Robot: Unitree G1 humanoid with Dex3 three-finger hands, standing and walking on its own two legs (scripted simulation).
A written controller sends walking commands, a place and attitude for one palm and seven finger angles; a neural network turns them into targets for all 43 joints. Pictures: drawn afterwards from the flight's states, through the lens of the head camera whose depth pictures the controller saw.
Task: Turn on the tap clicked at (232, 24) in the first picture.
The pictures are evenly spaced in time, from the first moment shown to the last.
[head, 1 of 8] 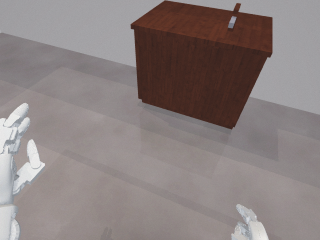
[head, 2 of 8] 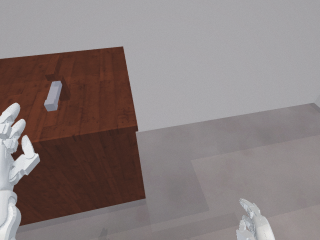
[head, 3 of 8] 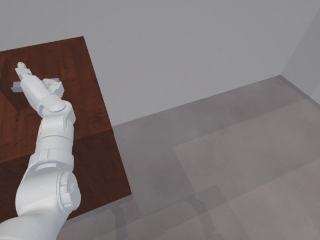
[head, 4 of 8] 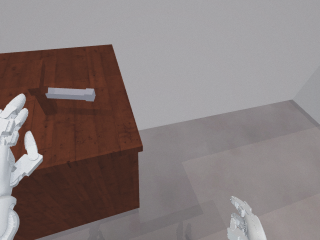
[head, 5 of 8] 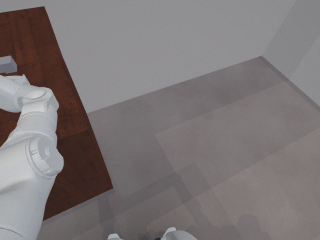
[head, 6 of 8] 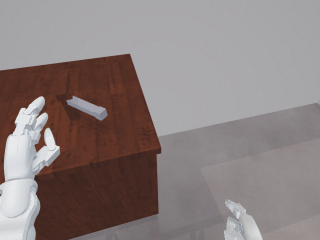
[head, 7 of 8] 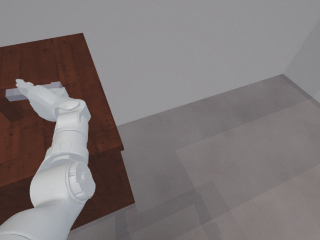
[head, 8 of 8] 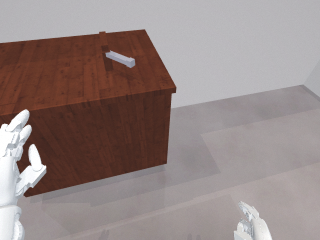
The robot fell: no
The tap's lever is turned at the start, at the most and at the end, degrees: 0 87 40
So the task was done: no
